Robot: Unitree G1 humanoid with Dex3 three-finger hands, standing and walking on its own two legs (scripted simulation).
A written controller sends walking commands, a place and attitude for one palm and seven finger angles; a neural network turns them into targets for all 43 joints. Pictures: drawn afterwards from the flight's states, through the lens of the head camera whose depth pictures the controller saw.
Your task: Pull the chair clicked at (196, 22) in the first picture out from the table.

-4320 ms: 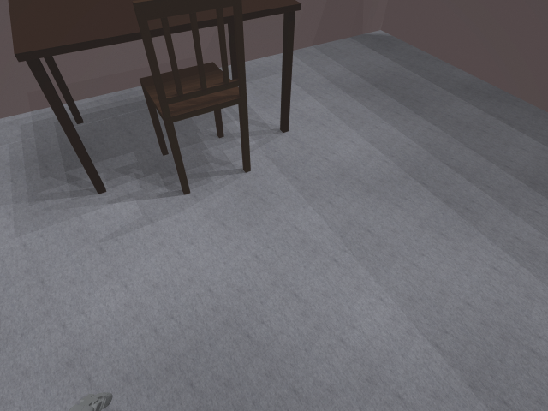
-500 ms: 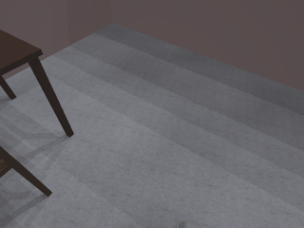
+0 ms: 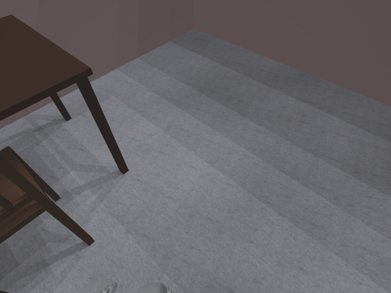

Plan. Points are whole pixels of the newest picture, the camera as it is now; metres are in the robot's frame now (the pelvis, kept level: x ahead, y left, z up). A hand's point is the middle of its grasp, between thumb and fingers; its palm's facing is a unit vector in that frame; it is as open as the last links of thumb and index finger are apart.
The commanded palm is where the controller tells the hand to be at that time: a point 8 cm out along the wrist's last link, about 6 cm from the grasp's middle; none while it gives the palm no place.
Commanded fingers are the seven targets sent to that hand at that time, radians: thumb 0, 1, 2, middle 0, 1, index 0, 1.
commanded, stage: turn to face it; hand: left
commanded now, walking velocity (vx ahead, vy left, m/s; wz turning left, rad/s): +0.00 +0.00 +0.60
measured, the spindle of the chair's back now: out of the picture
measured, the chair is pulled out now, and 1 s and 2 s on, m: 0.00 0.00 0.00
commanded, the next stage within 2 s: take the last steps up to it in 1.26 s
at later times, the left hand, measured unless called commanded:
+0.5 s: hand out of the picture +0.03 +0.27 -0.16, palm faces +0.31 -0.91 -0.28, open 7.4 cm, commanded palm none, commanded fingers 0.00 0.90 0.90 -0.20 -0.30 -0.20 -0.30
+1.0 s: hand out of the picture -0.06 +0.16 -0.15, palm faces +0.58 -0.77 -0.27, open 7.4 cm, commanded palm none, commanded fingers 0.00 0.90 0.90 -0.20 -0.30 -0.20 -0.30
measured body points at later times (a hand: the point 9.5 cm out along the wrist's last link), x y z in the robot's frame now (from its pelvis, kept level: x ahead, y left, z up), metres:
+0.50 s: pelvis +0.00 +0.03 +0.00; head +0.04 +0.05 +0.45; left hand +0.01 +0.32 -0.14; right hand +0.15 -0.20 -0.14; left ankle +0.03 +0.13 -0.74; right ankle +0.02 -0.13 -0.68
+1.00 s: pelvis +0.00 -0.03 +0.00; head +0.04 -0.03 +0.45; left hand -0.09 +0.20 -0.13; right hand +0.21 -0.22 -0.15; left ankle -0.11 +0.09 -0.67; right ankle +0.04 -0.12 -0.74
